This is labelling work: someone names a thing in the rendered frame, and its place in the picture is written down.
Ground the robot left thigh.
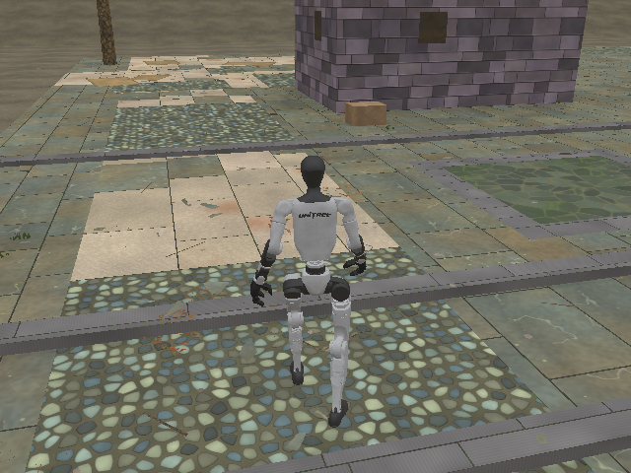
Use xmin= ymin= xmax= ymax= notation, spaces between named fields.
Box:
xmin=283 ymin=274 xmax=304 ymax=329

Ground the humanoid robot torso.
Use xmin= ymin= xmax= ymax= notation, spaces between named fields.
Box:
xmin=291 ymin=193 xmax=337 ymax=296

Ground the left robot upper arm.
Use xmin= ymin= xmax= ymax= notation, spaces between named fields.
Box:
xmin=267 ymin=199 xmax=294 ymax=255

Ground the robot left hand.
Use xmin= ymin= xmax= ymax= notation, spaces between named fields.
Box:
xmin=250 ymin=280 xmax=272 ymax=306

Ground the robot right forearm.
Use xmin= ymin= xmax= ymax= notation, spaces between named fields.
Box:
xmin=351 ymin=235 xmax=367 ymax=264

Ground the robot right hand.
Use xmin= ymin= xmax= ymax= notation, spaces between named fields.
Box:
xmin=343 ymin=257 xmax=367 ymax=276

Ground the right robot upper arm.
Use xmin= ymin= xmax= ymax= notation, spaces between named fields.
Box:
xmin=334 ymin=197 xmax=362 ymax=250

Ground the robot left forearm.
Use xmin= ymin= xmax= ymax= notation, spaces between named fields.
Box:
xmin=253 ymin=239 xmax=276 ymax=285

